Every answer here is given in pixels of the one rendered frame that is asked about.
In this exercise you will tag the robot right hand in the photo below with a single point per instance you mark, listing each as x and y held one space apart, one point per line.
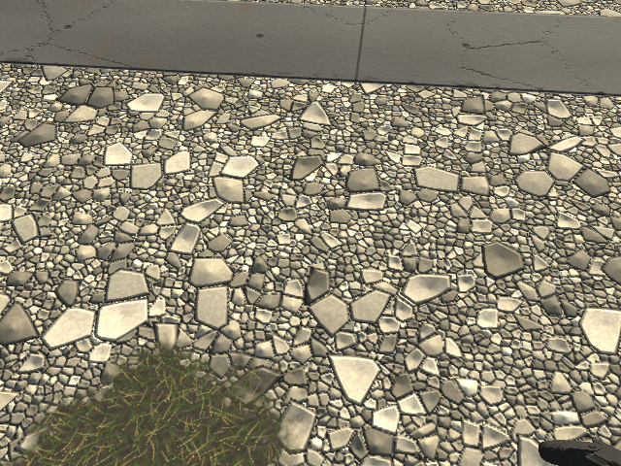
577 453

